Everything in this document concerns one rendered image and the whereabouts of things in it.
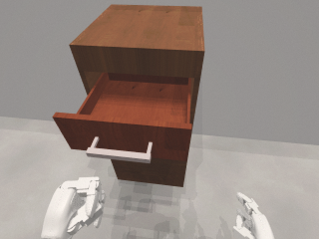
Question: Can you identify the right robot hand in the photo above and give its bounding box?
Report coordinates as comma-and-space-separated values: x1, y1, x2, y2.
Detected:
233, 192, 275, 239

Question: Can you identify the handle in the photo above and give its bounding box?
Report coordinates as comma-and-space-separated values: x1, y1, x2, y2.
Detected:
86, 136, 153, 163

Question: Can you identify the drawer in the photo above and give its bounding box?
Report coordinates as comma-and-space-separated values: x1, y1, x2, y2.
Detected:
52, 72, 192, 161

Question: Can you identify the cabinet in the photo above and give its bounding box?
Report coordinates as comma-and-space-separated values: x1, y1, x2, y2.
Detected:
69, 4, 205, 187

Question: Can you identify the left robot hand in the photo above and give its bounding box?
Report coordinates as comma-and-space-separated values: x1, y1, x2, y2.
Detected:
41, 176, 107, 239

